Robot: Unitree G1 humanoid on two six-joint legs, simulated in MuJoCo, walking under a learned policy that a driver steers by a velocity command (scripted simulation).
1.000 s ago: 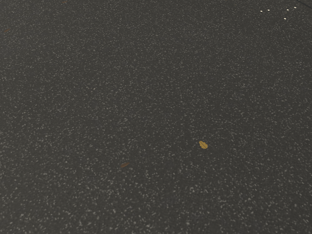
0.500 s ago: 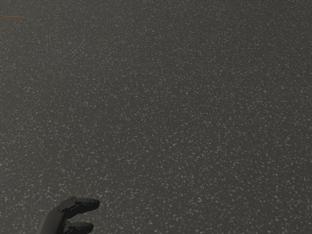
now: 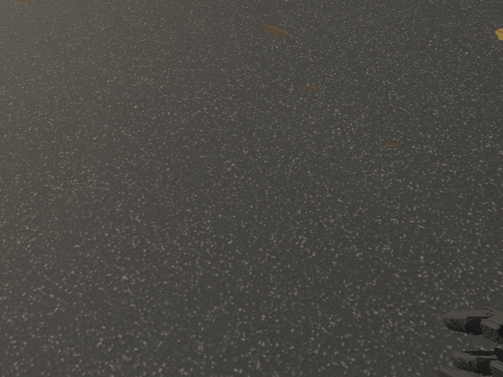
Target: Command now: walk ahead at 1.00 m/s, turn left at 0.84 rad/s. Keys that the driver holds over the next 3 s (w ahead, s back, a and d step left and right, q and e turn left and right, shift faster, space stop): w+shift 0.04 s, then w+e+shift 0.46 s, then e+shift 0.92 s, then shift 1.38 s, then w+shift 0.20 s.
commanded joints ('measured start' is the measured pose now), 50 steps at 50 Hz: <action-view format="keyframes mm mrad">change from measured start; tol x64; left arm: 1 -85 83 1 -66 3 -29 3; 50 -95 19 29 -354 -45 123 9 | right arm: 1 -91 15 25 -75 -2 -15 22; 50 210 -97 -50 -12 -11 -86 -122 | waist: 1 -64 -78 153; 50 25 286 -427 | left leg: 1 181 -37 88 -233 74 45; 8 1361 344 -711 -539 -301 243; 27 873 118 220 -510 1241 -115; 31 51 -169 -82 787 -488 -169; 50 1051 471 -828 -625 653 210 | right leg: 1 -198 -203 -12 -163 754 -65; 6 -186 -272 9 509 1374 -134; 9 -838 -11 332 1367 -25 -125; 27 -389 105 11 423 435 -217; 31 389 -277 779 314 1203 -567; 50 -740 155 465 1066 -388 -9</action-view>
